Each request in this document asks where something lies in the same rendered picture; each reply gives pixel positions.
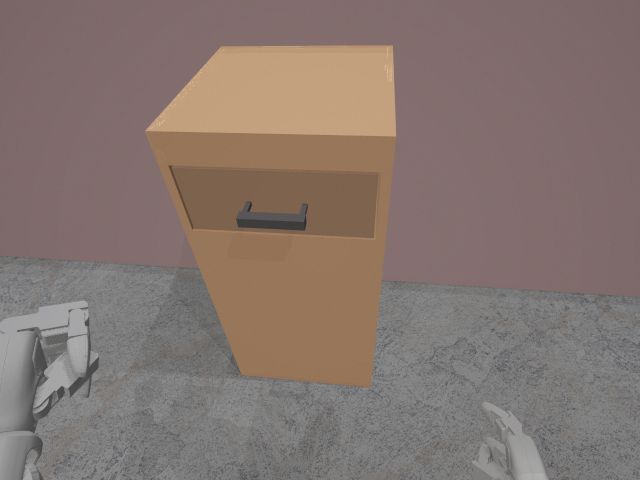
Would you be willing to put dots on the right robot hand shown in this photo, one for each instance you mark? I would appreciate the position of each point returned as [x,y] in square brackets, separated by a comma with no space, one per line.
[519,459]

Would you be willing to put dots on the left robot hand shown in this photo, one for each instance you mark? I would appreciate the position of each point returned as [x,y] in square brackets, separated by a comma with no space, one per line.
[66,346]

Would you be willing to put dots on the drawer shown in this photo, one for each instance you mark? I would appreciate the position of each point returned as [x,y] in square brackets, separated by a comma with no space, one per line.
[340,203]

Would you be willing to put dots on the handle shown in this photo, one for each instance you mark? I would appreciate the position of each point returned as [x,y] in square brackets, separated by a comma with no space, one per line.
[284,221]

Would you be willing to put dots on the robot left forearm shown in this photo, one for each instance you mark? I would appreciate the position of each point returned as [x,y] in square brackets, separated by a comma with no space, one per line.
[19,452]

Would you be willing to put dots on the cabinet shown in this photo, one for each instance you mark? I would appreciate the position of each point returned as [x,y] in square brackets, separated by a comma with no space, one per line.
[292,306]

